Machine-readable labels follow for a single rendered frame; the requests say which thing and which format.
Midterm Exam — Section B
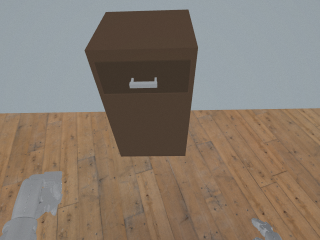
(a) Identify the cabinet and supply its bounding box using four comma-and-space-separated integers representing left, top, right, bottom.
84, 9, 198, 157

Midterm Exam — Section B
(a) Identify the robot left hand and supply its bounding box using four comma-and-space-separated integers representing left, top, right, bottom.
11, 171, 63, 220

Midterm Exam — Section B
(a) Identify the left robot forearm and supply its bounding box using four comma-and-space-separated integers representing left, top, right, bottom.
0, 217, 38, 240

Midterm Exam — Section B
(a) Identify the handle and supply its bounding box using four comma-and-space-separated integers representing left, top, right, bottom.
129, 77, 158, 89

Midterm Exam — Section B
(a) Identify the robot right hand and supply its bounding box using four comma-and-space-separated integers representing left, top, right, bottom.
251, 218, 282, 240

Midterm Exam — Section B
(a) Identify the drawer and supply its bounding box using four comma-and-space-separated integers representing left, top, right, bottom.
94, 59, 191, 94

